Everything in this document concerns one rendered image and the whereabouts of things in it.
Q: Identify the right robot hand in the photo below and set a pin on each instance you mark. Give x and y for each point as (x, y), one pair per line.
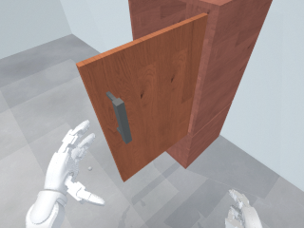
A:
(247, 217)

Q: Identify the left robot hand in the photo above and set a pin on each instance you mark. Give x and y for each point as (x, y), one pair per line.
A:
(64, 161)

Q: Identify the cupboard door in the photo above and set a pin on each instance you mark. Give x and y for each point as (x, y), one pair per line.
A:
(156, 77)

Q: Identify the left robot forearm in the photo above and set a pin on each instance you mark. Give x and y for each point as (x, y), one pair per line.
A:
(48, 211)

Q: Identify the handle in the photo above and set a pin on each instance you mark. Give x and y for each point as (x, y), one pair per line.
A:
(121, 116)

